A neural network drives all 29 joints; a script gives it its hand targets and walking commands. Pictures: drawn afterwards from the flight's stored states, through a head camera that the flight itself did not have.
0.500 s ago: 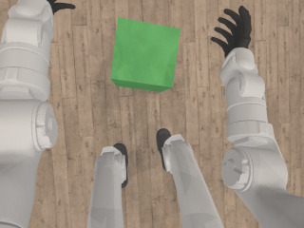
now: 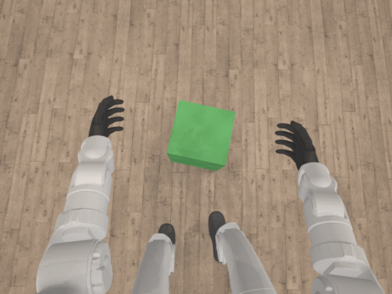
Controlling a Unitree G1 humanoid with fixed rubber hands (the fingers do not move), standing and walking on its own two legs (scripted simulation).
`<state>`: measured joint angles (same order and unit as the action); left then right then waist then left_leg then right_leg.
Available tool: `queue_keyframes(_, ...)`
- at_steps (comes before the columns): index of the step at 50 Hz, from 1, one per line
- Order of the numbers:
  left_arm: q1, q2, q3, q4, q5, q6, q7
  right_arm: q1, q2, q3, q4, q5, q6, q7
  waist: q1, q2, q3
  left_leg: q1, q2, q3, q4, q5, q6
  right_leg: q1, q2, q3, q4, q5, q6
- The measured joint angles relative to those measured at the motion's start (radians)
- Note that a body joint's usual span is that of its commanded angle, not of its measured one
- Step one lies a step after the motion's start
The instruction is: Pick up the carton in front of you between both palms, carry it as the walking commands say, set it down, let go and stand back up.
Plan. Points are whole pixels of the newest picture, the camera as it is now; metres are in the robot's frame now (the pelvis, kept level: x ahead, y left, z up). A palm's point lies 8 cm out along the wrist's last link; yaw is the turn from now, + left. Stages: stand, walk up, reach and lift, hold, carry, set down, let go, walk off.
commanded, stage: let go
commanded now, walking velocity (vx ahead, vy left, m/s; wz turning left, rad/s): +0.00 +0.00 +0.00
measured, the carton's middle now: (199, 139) +0.50 -0.07 -0.58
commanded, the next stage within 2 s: stand in 1.08 s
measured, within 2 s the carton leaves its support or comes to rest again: neither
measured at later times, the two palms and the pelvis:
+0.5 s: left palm (62, 206) +0.30 +0.20 -0.02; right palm (361, 234) +0.21 -0.25 +0.00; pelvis +0.07 -0.01 +0.07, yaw -3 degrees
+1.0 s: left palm (31, 261) +0.23 +0.23 +0.00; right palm (358, 235) +0.22 -0.24 +0.01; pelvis +0.06 +0.01 +0.07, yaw -3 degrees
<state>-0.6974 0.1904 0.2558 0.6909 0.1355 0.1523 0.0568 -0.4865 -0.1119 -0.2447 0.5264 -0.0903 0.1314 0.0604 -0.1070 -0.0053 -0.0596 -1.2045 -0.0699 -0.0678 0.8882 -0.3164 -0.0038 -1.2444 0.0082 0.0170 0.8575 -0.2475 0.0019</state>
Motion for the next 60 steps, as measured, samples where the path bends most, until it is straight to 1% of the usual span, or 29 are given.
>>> queue_keyframes(4,0.154,-0.007,-0.03,-0.05,-0.03,-0.025,-0.003,0.124,-0.04,0.066,-0.013,0.041,-0.018,0.027,-0.001,-0.013,0.018,0.152,0.009,-0.004,-0.064,0.001,-0.006,0.146,0.006,-0.002,-0.052,-0.003,-0.01)
queue_keyframes(7,0.25,-0.003,-0.049,-0.058,-0.047,-0.05,-0.014,0.219,-0.059,0.109,-0.023,0.071,-0.036,0.033,-0.002,-0.018,0.026,0.263,0.019,-0.004,-0.104,-0.005,-0.009,0.252,0.014,-0.002,-0.086,-0.01,-0.016)
queue_keyframes(13,0.422,0.002,-0.079,-0.059,-0.069,-0.1,-0.035,0.416,-0.07,0.175,-0.066,0.107,-0.071,0.021,0.0,-0.023,0.041,0.477,0.037,0.002,-0.181,-0.019,-0.012,0.456,0.028,0.006,-0.151,-0.025,-0.024)
queue_keyframes(19,0.597,0.004,-0.114,-0.087,-0.09,-0.134,-0.05,0.595,-0.075,0.225,-0.12,0.127,-0.092,0.005,0.008,-0.032,0.056,0.684,0.047,0.008,-0.278,-0.018,-0.008,0.658,0.035,0.015,-0.239,-0.026,-0.026)
queue_keyframes(25,0.744,0.01,-0.157,-0.135,-0.106,-0.139,-0.065,0.69,-0.088,0.238,-0.122,0.139,-0.095,0.003,0.037,-0.026,0.072,0.864,0.054,0.013,-0.368,-0.005,0.002,0.842,0.039,0.024,-0.343,-0.005,-0.019)
queue_keyframes(32,0.88,0.016,-0.199,-0.209,-0.122,-0.108,-0.092,0.712,-0.104,0.219,-0.099,0.12,-0.071,0.01,0.087,0.004,0.094,1.016,0.047,0.022,-0.435,0.008,0.019,0.998,0.028,0.035,-0.418,0.011,-0.004)
queue_keyframes(36,0.926,0.023,-0.215,-0.243,-0.133,-0.081,-0.108,0.711,-0.103,0.207,-0.093,0.099,-0.049,0.01,0.106,0.019,0.109,1.075,0.038,0.022,-0.451,0.011,0.028,1.056,0.018,0.035,-0.431,0.01,0.004)
queue_keyframes(41,0.94,0.026,-0.225,-0.266,-0.137,-0.046,-0.121,0.706,-0.099,0.197,-0.094,0.08,-0.018,0.012,0.114,0.026,0.132,1.118,0.031,0.021,-0.448,0.009,0.034,1.101,0.011,0.032,-0.427,0.005,0.009)
queue_keyframes(46,0.935,0.025,-0.233,-0.239,-0.147,-0.058,-0.095,0.696,-0.11,0.208,-0.133,0.07,0.057,-0.018,0.109,0.021,0.137,1.124,0.033,0.028,-0.416,-0.006,0.032,1.103,0.014,0.037,-0.391,-0.01,0.007)
queue_keyframes(54,0.922,0.021,-0.237,-0.24,-0.14,-0.037,-0.086,0.697,-0.117,0.219,-0.156,0.071,0.111,-0.037,0.106,0.015,0.148,1.132,0.045,0.032,-0.392,-0.015,0.02,1.106,0.027,0.037,-0.364,-0.017,-0.005)
queue_keyframes(57,0.91,0.04,-0.236,-0.169,-0.105,-0.071,-0.065,0.69,-0.138,0.218,-0.072,0.055,0.031,-0.065,0.103,0.024,0.108,1.075,0.047,0.024,-0.364,-0.022,0.015,1.055,0.029,0.028,-0.342,-0.022,-0.008)
queue_keyframes(60,0.913,0.076,-0.217,-0.103,-0.087,-0.099,-0.053,0.687,-0.168,0.206,0.012,0.046,-0.038,-0.073,0.102,0.035,0.086,1.036,0.047,0.017,-0.347,-0.028,0.012,1.018,0.029,0.02,-0.324,-0.031,-0.011)
